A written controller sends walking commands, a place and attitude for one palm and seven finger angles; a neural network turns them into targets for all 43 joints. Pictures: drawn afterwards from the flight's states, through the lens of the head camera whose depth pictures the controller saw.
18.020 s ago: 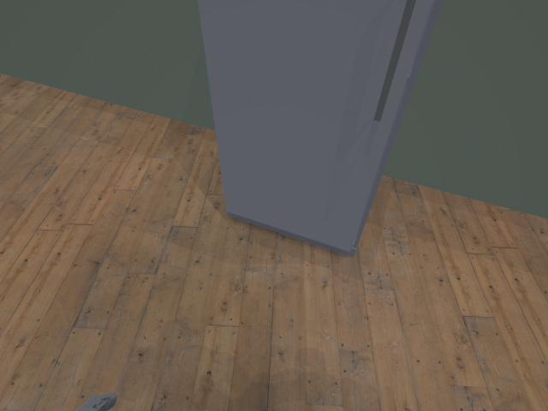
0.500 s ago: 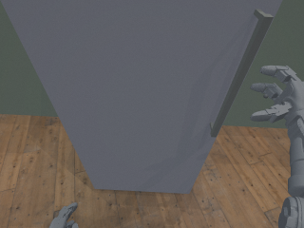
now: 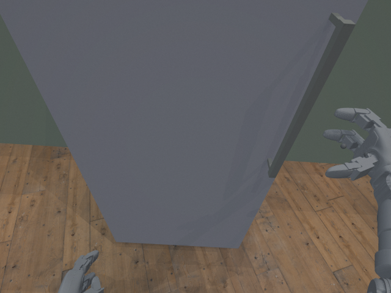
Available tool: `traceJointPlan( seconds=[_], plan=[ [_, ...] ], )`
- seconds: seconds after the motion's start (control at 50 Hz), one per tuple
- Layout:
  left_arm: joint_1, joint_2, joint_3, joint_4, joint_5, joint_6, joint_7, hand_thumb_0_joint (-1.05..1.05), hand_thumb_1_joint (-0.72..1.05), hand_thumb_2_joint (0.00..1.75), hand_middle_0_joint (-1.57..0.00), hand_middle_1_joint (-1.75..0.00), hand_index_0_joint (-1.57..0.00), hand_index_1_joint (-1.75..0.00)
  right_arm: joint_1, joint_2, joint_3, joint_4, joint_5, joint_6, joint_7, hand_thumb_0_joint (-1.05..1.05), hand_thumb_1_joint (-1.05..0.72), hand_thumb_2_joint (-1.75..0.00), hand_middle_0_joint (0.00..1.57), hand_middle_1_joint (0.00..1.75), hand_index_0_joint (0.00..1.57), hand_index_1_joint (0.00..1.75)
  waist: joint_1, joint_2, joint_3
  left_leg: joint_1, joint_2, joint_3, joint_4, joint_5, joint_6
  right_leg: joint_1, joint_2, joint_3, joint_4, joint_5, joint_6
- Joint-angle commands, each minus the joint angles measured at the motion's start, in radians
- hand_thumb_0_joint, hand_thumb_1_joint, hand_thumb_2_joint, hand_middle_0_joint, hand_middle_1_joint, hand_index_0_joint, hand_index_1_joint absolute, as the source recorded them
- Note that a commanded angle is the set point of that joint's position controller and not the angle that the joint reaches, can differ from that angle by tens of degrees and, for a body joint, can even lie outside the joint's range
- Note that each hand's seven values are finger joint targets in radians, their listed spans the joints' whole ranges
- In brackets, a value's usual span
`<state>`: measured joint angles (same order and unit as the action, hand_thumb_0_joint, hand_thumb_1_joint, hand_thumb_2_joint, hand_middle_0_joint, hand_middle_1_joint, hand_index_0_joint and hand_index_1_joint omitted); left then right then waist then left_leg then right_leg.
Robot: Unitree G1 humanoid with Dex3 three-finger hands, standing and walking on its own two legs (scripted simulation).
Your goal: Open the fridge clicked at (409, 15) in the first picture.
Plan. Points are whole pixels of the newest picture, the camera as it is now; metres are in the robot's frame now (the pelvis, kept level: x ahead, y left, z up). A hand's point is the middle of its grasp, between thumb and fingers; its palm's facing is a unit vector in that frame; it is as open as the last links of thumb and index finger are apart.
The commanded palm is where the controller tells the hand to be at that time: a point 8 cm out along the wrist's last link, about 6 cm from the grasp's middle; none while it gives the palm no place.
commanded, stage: move the hooked fingers beside the handle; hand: right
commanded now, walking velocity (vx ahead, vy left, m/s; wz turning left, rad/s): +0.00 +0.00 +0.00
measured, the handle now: (296, 114) +0.44 -0.16 +0.17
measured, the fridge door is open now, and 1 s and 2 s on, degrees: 0 0 0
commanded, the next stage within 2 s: feel for the door with the fingertips in 1.06 s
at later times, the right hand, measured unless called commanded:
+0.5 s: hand (343, 127) +0.39 -0.23 +0.19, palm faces +0.01 +1.00 -0.03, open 14.0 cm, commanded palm +0.36 -0.28 +0.18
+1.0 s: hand (335, 134) +0.39 -0.23 +0.17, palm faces +0.01 +1.00 -0.04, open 14.0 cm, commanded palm +0.37 -0.27 +0.18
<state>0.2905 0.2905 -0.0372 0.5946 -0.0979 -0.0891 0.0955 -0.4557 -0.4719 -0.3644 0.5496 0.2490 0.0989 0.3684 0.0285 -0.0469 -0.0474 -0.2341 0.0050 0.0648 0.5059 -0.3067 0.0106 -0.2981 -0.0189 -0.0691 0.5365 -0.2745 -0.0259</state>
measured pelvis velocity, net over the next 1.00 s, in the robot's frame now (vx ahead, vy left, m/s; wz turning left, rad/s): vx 0.00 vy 0.00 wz -0.01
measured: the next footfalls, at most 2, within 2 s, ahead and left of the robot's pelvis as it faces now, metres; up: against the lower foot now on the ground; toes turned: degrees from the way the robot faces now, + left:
none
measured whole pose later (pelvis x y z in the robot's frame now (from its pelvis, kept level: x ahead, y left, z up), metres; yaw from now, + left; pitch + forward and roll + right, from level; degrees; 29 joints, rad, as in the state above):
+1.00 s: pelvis +0.00 +0.00 +0.00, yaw +0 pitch +2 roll +0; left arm 0.28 0.29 -0.04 0.61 -0.10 -0.08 0.10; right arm -0.56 -0.49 -0.33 0.63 0.24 0.10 0.35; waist 0.04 -0.05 -0.04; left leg -0.24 0.00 0.07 0.50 -0.30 0.02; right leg -0.30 -0.02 -0.06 0.53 -0.27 -0.02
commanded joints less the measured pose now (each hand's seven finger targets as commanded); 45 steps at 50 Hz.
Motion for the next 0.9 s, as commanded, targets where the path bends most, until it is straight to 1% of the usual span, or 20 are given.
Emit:
traceJointPlan(
  seconds=[0.0,0.04,0.06,0.1,0.14,0.2,0.26,0.3,0.38,0.44,0.46,0.54,0.56,0.64,0.7,0.74,0.8,0.82,0.86,0.88],
  plan=[
    [-0.07,0.116,0.035,-0.131,0.014,-0.07,0.018,0.0,0.9,0.9,-0.2,-0.3,-0.2,-0.3,-0.581,-0.31,-0.084,-0.407,0.033,-0.165,-0.02,0.0,0.5,-0.3,0.3,1.2,0.3,1.2,0.018,-0.078,-0.343,-0.003,-0.011,-0.036,-0.053,0.362,0.016,0.309,-0.002,0.092,-0.028,0.344,-0.025],
    [-0.068,0.117,0.031,-0.107,0.012,-0.074,0.021,0.0,0.9,0.9,-0.2,-0.3,-0.2,-0.3,-0.546,-0.271,-0.055,-0.307,0.024,-0.139,-0.022,0.0,0.5,-0.3,0.3,1.2,0.3,1.2,0.023,-0.088,-0.267,-0.036,-0.008,-0.03,-0.064,0.325,0.018,0.282,0.0,0.096,-0.037,0.303,-0.02],
    [-0.057,0.125,0.034,-0.096,0.01,-0.067,0.02,0.0,0.9,0.9,-0.2,-0.3,-0.2,-0.3,-0.502,-0.276,-0.05,-0.242,0.015,-0.112,-0.019,0.0,0.5,-0.3,0.3,1.2,0.3,1.2,0.017,-0.057,-0.239,-0.039,-0.006,-0.032,-0.073,0.308,0.019,0.254,-0.002,0.09,-0.038,0.276,-0.021],
    [-0.065,0.126,0.03,-0.091,0.0,-0.059,0.022,0.0,0.9,0.9,-0.2,-0.3,-0.2,-0.3,-0.479,-0.206,0.016,-0.111,0.01,-0.042,-0.011,0.0,0.5,-0.3,0.3,1.2,0.3,1.2,0.026,-0.028,-0.138,-0.082,0.0,-0.026,-0.082,0.253,0.016,0.183,0.002,0.092,-0.059,0.194,-0.019],
    [-0.059,0.135,0.032,-0.092,-0.002,-0.05,0.022,0.0,0.9,0.9,-0.2,-0.3,-0.2,-0.3,-0.459,-0.178,0.047,-0.013,0.007,0.008,-0.003,0.0,0.5,-0.3,0.3,1.2,0.3,1.2,0.029,0.006,-0.102,-0.112,0.004,-0.022,-0.085,0.215,0.016,0.142,0.005,0.098,-0.062,0.152,-0.018],
    [-0.064,0.138,0.04,-0.121,0.001,-0.039,0.015,0.0,0.9,0.9,-0.2,-0.3,-0.2,-0.3,-0.461,-0.22,0.012,-0.068,0.01,-0.002,0.0,0.0,0.5,-0.3,0.3,1.2,0.3,1.2,0.011,0.05,-0.2,-0.055,0.008,-0.025,-0.065,0.279,0.016,0.154,0.008,0.093,-0.041,0.212,-0.021],
    [-0.069,0.128,0.04,-0.134,0.009,-0.045,0.014,0.0,0.9,0.9,-0.2,-0.3,-0.2,-0.3,-0.538,-0.28,-0.036,-0.206,0.021,-0.09,-0.02,0.0,0.5,-0.3,0.3,1.2,0.3,1.2,0.009,0.051,-0.304,-0.011,0.001,-0.031,-0.052,0.324,0.016,0.21,0.001,0.097,-0.023,0.274,-0.024],
    [-0.073,0.12,0.035,-0.14,0.016,-0.055,0.014,0.0,0.9,0.9,-0.2,-0.3,-0.2,-0.3,-0.622,-0.325,-0.08,-0.318,0.021,-0.152,-0.037,0.0,0.5,-0.3,0.3,1.2,0.3,1.2,0.005,-0.008,-0.387,0.026,-0.004,-0.037,-0.044,0.346,0.017,0.271,0.003,0.103,-0.026,0.316,-0.024],
    [-0.06,0.122,0.028,-0.107,0.015,-0.06,0.017,0.0,0.9,0.9,-0.2,-0.3,-0.2,-0.3,-0.589,-0.32,-0.08,-0.239,0.005,-0.152,-0.048,0.0,0.5,-0.3,0.3,1.2,0.3,1.2,0.011,-0.037,-0.287,-0.005,-0.007,-0.032,-0.06,0.31,0.018,0.246,-0.004,0.1,-0.047,0.287,-0.022],
    [-0.054,0.128,0.03,-0.098,0.006,-0.051,0.017,0.0,0.9,0.9,-0.2,-0.3,-0.2,-0.3,-0.486,-0.256,-0.024,-0.086,-0.011,-0.069,-0.037,0.0,0.5,-0.3,0.3,1.2,0.3,1.2,0.008,-0.07,-0.165,-0.058,-0.001,-0.027,-0.073,0.261,0.022,0.182,-0.001,0.096,-0.067,0.223,-0.015],
    [-0.046,0.133,0.036,-0.099,0.004,-0.046,0.015,0.0,0.9,0.9,-0.2,-0.3,-0.2,-0.3,-0.456,-0.238,-0.01,-0.053,-0.012,-0.046,-0.03,0.0,0.5,-0.3,0.3,1.2,0.3,1.2,0.006,-0.037,-0.154,-0.053,-0.001,-0.024,-0.077,0.264,0.022,0.167,-0.002,0.092,-0.064,0.225,-0.017],
    [-0.052,0.138,0.044,-0.13,0.001,-0.038,0.011,0.0,0.9,0.9,-0.2,-0.3,-0.2,-0.3,-0.426,-0.195,0.022,-0.096,0.01,-0.013,-0.008,0.0,0.5,-0.3,0.3,1.2,0.3,1.2,0.007,0.032,-0.196,-0.048,-0.001,-0.018,-0.064,0.286,0.018,0.165,-0.001,0.096,-0.054,0.236,-0.019],
    [-0.051,0.137,0.048,-0.132,0.003,-0.038,0.01,0.0,0.9,0.9,-0.2,-0.3,-0.2,-0.3,-0.443,-0.201,0.014,-0.143,0.02,-0.034,-0.011,0.0,0.5,-0.3,0.3,1.2,0.3,1.2,0.008,0.054,-0.232,-0.028,-0.002,-0.019,-0.063,0.303,0.018,0.184,-0.004,0.095,-0.046,0.259,-0.021],
    [-0.062,0.125,0.044,-0.133,0.012,-0.055,0.013,0.0,0.9,0.9,-0.2,-0.3,-0.2,-0.3,-0.553,-0.274,-0.059,-0.34,0.03,-0.119,-0.045,0.0,0.5,-0.3,0.3,1.2,0.3,1.2,0.004,0.014,-0.344,0.003,-0.012,-0.027,-0.056,0.328,0.016,0.278,-0.006,0.105,-0.043,0.315,-0.022],
    [-0.06,0.121,0.035,-0.105,0.015,-0.06,0.017,0.0,0.9,0.9,-0.2,-0.3,-0.2,-0.3,-0.565,-0.288,-0.07,-0.3,0.011,-0.124,-0.076,0.0,0.5,-0.3,0.3,1.2,0.3,1.2,0.01,-0.006,-0.267,-0.017,-0.012,-0.031,-0.072,0.296,0.015,0.252,-0.005,0.099,-0.057,0.28,-0.024],
    [-0.059,0.122,0.031,-0.091,0.01,-0.055,0.019,0.0,0.9,0.9,-0.2,-0.3,-0.2,-0.3,-0.539,-0.279,-0.058,-0.206,-0.006,-0.094,-0.083,0.0,0.5,-0.3,0.3,1.2,0.3,1.2,0.012,-0.028,-0.19,-0.04,-0.008,-0.032,-0.081,0.252,0.016,0.206,-0.002,0.093,-0.071,0.222,-0.02],
    [-0.051,0.13,0.033,-0.093,0.006,-0.04,0.019,0.0,0.9,0.9,-0.2,-0.3,-0.2,-0.3,-0.487,-0.283,-0.046,-0.096,-0.023,-0.037,-0.071,0.0,0.5,-0.3,0.3,1.2,0.3,1.2,0.009,-0.017,-0.159,-0.035,0.0,-0.037,-0.086,0.265,0.015,0.162,0.003,0.079,-0.069,0.207,-0.022],
    [-0.052,0.13,0.033,-0.098,0.006,-0.038,0.018,0.0,0.9,0.9,-0.2,-0.3,-0.2,-0.3,-0.492,-0.262,-0.022,-0.087,-0.024,-0.027,-0.06,0.0,0.5,-0.3,0.3,1.2,0.3,1.2,0.011,-0.04,-0.169,-0.037,0.003,-0.036,-0.081,0.273,0.017,0.161,0.006,0.08,-0.065,0.211,-0.02],
    [-0.044,0.134,0.039,-0.109,0.004,-0.032,0.014,0.0,0.9,0.9,-0.2,-0.3,-0.2,-0.3,-0.477,-0.224,0.013,-0.073,-0.014,-0.028,-0.036,0.0,0.5,-0.3,0.3,1.2,0.3,1.2,0.019,0.015,-0.203,-0.026,0.001,-0.032,-0.074,0.303,0.016,0.172,0.002,0.079,-0.05,0.237,-0.023],
    [-0.048,0.133,0.043,-0.116,0.005,-0.034,0.014,0.0,0.9,0.9,-0.2,-0.3,-0.2,-0.3,-0.482,-0.242,-0.01,-0.094,-0.004,-0.037,-0.028,0.0,0.5,-0.3,0.3,1.2,0.3,1.2,0.014,0.031,-0.236,-0.015,0.0,-0.035,-0.07,0.321,0.014,0.182,0.003,0.08,-0.043,0.245,-0.026]
  ],
)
